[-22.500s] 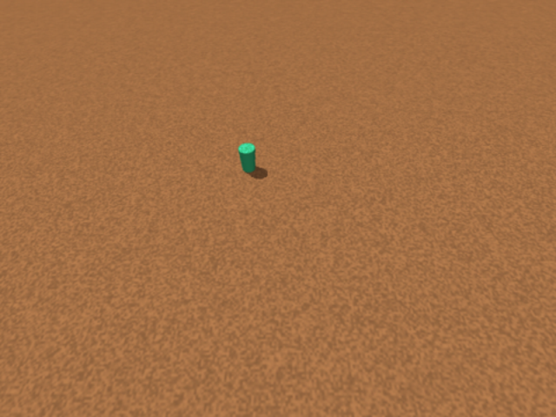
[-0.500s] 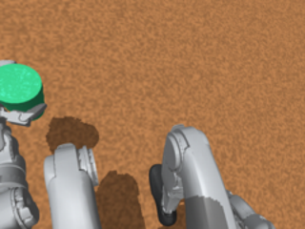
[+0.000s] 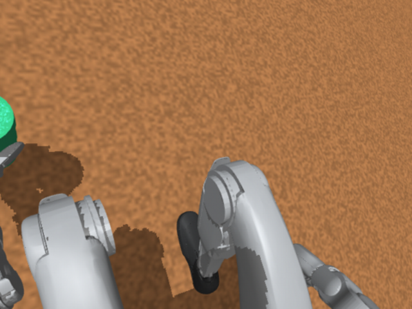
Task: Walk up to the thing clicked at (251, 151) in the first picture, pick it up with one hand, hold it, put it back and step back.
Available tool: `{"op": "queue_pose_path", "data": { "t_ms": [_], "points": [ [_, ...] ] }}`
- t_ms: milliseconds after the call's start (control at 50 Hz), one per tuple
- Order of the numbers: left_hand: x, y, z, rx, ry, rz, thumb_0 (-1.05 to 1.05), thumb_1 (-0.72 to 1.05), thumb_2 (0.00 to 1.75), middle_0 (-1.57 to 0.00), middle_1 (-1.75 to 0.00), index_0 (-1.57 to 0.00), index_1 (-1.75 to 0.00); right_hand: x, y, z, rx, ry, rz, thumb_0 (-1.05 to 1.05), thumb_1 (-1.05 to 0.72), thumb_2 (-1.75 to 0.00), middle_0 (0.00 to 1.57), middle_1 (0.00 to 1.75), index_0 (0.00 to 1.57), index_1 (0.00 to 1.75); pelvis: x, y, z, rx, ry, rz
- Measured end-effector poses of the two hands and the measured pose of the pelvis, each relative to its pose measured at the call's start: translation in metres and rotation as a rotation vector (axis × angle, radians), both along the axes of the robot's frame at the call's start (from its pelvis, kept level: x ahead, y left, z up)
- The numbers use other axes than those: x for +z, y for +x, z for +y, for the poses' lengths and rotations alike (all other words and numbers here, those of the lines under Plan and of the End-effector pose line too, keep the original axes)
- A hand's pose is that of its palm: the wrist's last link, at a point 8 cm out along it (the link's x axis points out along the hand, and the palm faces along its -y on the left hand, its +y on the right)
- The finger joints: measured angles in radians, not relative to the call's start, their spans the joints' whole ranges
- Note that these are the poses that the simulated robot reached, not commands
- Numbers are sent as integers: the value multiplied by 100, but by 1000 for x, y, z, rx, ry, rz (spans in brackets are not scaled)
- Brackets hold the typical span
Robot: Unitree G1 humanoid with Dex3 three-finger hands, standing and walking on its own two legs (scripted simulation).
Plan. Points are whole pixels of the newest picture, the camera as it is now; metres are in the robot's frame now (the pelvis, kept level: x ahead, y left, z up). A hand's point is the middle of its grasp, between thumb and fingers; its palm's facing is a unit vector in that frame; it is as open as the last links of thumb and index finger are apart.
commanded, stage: lower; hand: left
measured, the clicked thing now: out of the picture +0.44 +0.27 -0.16
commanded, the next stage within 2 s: loosen in 0.98 s
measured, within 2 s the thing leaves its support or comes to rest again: rests again in 1.08 s
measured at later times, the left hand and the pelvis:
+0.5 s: hand out of the picture +0.44 +0.28 -0.17, palm faces +0.37 -0.93 +0.01, open 11.7 cm; pelvis -0.01 +0.01 +0.00, yaw -3 degrees
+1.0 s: hand out of the picture +0.44 +0.28 -0.19, palm faces +0.38 -0.92 +0.00, open 11.7 cm; pelvis -0.01 +0.01 +0.00, yaw -4 degrees
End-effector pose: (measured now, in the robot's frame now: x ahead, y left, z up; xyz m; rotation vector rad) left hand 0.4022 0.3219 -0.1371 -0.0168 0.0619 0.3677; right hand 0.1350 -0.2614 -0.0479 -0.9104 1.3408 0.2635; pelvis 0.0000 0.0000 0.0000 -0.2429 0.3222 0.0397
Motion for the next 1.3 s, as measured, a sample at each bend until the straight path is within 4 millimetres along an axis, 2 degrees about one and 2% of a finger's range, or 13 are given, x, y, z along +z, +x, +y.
{"op": "queue_pose_path", "data": {
  "t_ms": [440,1140,1300],
  "points": [
    [-31,3,0,9,0,2,-1,-52,103,-65,-101,-58,-98,16,-4,15,111,-72,34,0,-92,-91,20,30,20,30,-4,-6,9,-25,-58,-71],
    [-52,0,-6,16,-2,5,-1,-53,103,-67,-100,-60,-97,31,-12,25,181,-126,57,0,-92,-91,20,30,20,30,-4,-12,15,-54,-103,-123],
    [-54,0,-5,23,-10,-5,-1,-47,86,-72,-89,-66,-84,34,-11,28,191,-137,58,0,-92,-90,21,30,20,30,-4,-13,17,-55,-111,-130]
  ]
}}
